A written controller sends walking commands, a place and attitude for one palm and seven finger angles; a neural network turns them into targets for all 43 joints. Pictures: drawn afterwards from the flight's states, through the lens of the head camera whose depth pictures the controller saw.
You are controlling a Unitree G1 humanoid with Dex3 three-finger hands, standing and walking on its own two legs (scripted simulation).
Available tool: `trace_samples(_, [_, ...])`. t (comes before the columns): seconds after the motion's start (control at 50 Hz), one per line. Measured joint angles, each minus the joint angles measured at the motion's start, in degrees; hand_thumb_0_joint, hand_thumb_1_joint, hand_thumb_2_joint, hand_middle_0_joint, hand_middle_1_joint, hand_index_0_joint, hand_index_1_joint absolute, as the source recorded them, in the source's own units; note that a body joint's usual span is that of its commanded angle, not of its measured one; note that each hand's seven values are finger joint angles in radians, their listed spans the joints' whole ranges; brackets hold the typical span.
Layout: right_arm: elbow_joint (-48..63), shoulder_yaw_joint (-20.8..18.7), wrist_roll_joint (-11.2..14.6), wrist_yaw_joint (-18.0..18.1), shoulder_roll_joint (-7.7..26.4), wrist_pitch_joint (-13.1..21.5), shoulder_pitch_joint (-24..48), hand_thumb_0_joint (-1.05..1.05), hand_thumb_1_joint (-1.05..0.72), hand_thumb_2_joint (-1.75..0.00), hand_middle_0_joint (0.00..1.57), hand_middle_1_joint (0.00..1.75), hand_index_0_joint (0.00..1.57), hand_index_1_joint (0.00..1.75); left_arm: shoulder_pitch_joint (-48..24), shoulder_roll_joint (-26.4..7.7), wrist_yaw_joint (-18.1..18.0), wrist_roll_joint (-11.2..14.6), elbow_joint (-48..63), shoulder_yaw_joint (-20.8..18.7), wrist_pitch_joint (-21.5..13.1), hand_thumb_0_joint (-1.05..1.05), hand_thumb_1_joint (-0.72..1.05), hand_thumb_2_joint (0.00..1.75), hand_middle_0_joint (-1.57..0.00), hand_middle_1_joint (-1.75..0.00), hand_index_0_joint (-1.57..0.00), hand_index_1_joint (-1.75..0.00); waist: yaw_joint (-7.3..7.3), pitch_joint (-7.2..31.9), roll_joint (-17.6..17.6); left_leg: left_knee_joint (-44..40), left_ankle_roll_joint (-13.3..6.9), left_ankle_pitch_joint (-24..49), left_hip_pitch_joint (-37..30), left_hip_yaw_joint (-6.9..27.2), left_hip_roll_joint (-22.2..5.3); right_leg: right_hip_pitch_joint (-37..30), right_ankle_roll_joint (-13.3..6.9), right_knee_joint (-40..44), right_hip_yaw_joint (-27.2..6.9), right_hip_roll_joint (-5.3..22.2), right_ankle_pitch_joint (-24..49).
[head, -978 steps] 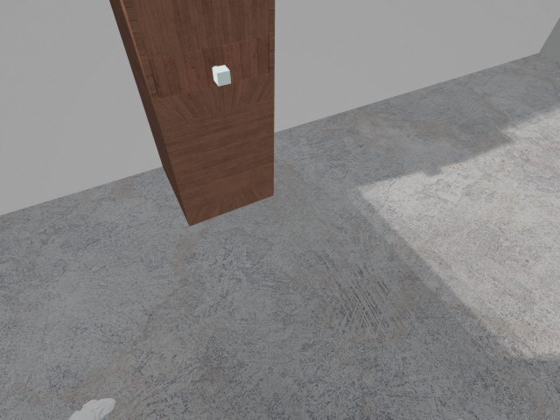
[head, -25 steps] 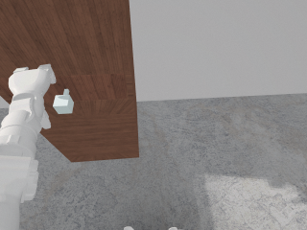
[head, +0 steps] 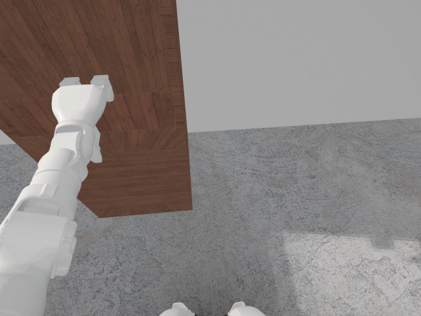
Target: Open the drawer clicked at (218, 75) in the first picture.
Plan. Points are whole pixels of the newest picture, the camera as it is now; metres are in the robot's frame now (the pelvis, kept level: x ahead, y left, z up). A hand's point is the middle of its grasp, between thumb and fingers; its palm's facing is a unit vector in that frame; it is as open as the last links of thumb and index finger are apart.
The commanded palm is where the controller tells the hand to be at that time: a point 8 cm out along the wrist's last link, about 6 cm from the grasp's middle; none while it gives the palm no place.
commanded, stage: move the hooked fingers above the handle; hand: left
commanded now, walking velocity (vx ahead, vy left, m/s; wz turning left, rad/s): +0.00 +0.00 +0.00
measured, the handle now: (87, 129) +0.53 +0.25 -0.02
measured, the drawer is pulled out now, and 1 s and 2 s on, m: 0.00 0.00 0.00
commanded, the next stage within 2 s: lower the fingers behind the handle in 0.90 s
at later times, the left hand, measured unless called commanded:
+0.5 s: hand (79, 129) +0.48 +0.24 +0.04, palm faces -0.07 -0.07 -1.00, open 13.7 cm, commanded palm +0.49 +0.26 +0.11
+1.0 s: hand (48, 134) +0.47 +0.29 +0.05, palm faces -0.22 +0.02 -0.97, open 13.7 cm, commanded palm +0.48 +0.26 +0.10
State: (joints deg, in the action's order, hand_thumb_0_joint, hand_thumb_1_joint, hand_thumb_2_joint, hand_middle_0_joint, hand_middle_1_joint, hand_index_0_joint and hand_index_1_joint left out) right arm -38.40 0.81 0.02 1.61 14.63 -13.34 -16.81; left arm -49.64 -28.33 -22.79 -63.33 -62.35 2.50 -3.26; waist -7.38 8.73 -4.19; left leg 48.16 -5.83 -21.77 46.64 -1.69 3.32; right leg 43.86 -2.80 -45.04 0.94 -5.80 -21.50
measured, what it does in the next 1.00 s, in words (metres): stands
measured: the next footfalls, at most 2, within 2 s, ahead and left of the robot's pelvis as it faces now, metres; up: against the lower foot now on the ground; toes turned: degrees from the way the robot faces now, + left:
none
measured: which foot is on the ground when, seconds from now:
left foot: down 0.00-1.00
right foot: down 0.00-1.00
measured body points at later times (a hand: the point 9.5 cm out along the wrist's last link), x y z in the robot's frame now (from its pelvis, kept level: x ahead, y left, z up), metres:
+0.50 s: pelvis +0.01 -0.01 +0.00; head +0.12 +0.02 +0.43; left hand +0.48 +0.24 +0.10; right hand +0.00 -0.31 -0.11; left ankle +0.00 +0.05 -0.70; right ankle -0.01 -0.09 -0.70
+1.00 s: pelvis -0.01 -0.01 +0.01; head +0.09 +0.00 +0.44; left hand +0.47 +0.29 +0.10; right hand +0.00 -0.27 -0.11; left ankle +0.00 +0.05 -0.70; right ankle -0.01 -0.09 -0.70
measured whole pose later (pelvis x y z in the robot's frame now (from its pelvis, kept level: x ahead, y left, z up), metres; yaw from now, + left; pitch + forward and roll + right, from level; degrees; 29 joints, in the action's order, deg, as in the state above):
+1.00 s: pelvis -0.01 -0.01 +0.01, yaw +0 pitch +19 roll -3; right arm -34.7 2.1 2.4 5.7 14.4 -10.8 -20.7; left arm -52.1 -40.6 -7.5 -61.6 -69.2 1.8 -5.5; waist -8.4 6.3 -2.7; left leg 46.0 -5.1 -19.7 45.1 -1.1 2.4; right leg 41.9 -3.6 -41.8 1.3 -6.7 -18.8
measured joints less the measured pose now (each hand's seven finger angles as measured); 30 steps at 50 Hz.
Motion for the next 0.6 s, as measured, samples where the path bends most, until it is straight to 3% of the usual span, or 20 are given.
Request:
trace_samples(0.1, [1.4, 2.0, 1.7, 2.1, -1.5, -0.4, 0.5, 0.00, -0.91, -0.90, 0.20, 0.30, 0.21, 0.30, -1.4, -1.6, 5.7, 1.4, -3.5, -0.2, 2.4, 0.00, -0.48, 0.30, -0.37, -1.23, -0.43, -1.26, -1.00, -0.9, 0.6, -3.8, 0.4, 1.8, -4.1, -0.7, -0.5, -3.7, -0.3, 3.4, -1.1, -0.4, 2.0])
trace_samples(0.2, [2.7, 2.2, 2.6, 3.6, -1.2, 0.6, -1.1, 0.00, -0.91, -0.90, 0.20, 0.30, 0.21, 0.30, -2.2, -6.9, 10.6, 2.4, -5.7, -2.7, 1.8, 0.00, -0.48, 0.30, -0.34, -1.22, -0.40, -1.24, -1.35, -1.7, 1.4, -5.2, 0.8, 2.6, -5.4, -0.8, -0.9, -4.9, -0.7, 4.9, -1.2, -0.8, 3.0])
trace_samples(0.3, [2.3, 0.0, 2.5, 3.8, 0.8, 2.7, -4.5, 0.00, -0.91, -0.90, 0.20, 0.30, 0.21, 0.30, -1.6, -11.5, 14.5, 2.4, -5.4, 0.3, -1.7, 0.00, -0.48, 0.30, -0.32, -1.21, -0.36, -1.22, -0.09, -2.4, 1.6, -4.0, 1.0, 2.3, -3.5, 0.7, -0.8, -3.8, -1.0, 4.6, 0.3, -0.8, 2.7])
trace_samples(0.4, [-0.7, -2.6, 1.4, 3.3, 2.2, 4.0, -7.3, 0.00, -0.91, -0.90, 0.20, 0.30, 0.21, 0.30, 1.5, -9.2, 17.8, 5.6, 1.7, 4.1, -8.4, 0.00, -0.48, 0.30, -0.31, -1.21, -0.33, -1.21, 1.52, -2.4, 2.1, -1.9, 1.1, 1.3, -1.4, 2.6, 0.1, -2.6, -1.1, 3.3, 2.3, -0.1, 1.3])
trace_samples(0.46, [-1.9, -3.4, 0.5, 2.9, 2.8, 4.3, -7.6, 0.01, -0.91, -0.90, 0.20, 0.30, 0.21, 0.30, 3.4, -7.6, 15.7, 5.5, 7.6, 2.5, -12.3, 0.00, -0.48, 0.30, -0.32, -1.21, -0.34, -1.22, 1.59, -1.3, 2.4, -0.2, 1.0, 0.3, 0.1, 3.1, 0.4, -1.2, -1.0, 1.8, 3.0, 0.2, 0.1])
trace_samples(0.5, [-2.4, -3.7, -0.1, 2.4, 3.0, 4.5, -7.1, 0.01, -0.91, -0.90, 0.20, 0.30, 0.21, 0.30, 2.8, -6.9, 12.4, 4.7, 9.2, 1.9, -13.6, 0.00, -0.48, 0.30, -0.32, -1.21, -0.34, -1.23, 1.05, -0.3, 2.4, 1.2, 0.9, -0.5, 1.4, 3.3, 0.6, -0.1, -1.0, 0.5, 3.2, 0.3, -0.8])
trace_samples(0.6, [-1.5, -2.8, -0.9, 0.7, 3.0, 3.3, -4.5, 0.01, -0.91, -0.90, 0.20, 0.30, 0.20, 0.30, 1.9, -4.1, 2.9, 2.6, 6.1, 0.2, -11.2, 0.00, -0.48, 0.30, -0.44, -1.26, -0.34, -1.23, 0.80, 1.0, 1.2, 3.2, 0.5, -1.8, 3.0, 2.6, 0.5, 1.7, -0.7, -1.6, 2.8, 0.2, -1.9])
